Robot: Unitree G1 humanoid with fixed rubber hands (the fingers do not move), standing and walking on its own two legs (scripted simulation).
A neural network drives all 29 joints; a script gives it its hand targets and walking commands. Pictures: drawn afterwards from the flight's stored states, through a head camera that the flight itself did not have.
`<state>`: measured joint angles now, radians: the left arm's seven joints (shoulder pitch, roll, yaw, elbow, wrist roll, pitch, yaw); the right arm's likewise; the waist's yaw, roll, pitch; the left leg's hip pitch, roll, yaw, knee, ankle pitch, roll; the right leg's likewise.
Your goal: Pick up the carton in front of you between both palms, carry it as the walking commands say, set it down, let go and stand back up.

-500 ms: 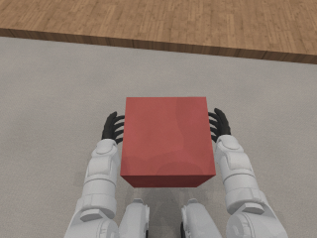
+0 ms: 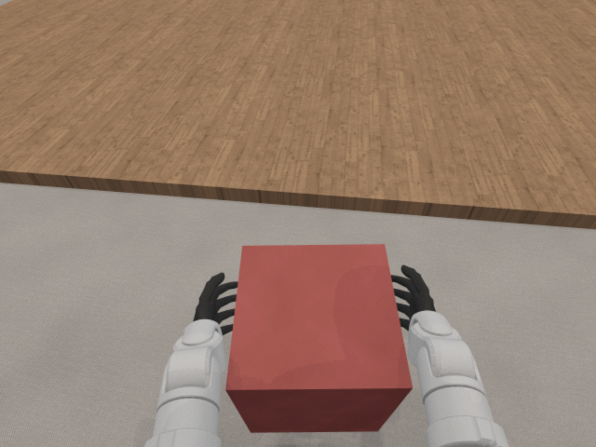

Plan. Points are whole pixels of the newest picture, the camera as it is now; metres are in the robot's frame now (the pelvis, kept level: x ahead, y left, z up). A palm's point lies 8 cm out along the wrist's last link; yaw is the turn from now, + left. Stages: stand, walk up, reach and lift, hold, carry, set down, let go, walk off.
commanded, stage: reach and lift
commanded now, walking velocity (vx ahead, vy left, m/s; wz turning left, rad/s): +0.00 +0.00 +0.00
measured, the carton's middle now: (313, 343) +0.30 +0.00 -0.07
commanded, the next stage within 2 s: hold in 1.10 s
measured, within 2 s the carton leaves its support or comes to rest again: neither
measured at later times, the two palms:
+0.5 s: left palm (202, 319) +0.29 +0.15 +0.04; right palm (428, 311) +0.29 -0.15 +0.04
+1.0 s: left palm (201, 311) +0.29 +0.15 +0.05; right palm (429, 303) +0.30 -0.15 +0.05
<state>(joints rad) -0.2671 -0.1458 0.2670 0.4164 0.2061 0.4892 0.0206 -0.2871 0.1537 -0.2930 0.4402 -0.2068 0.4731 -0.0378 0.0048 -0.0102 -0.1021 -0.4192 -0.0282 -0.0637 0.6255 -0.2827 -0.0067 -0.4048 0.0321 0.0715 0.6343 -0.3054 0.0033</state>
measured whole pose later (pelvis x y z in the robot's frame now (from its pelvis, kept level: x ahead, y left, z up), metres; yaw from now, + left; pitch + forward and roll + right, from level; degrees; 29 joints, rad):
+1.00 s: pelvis +0.01 +0.00 +0.02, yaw +0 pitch -6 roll +0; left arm -0.26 -0.15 0.22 0.27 0.28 0.68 -0.01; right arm -0.27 0.15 -0.25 0.29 -0.28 0.67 0.00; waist 0.01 -0.01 0.02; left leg -0.08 -0.02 -0.07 0.37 -0.19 0.00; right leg -0.07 0.02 0.08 0.38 -0.21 0.00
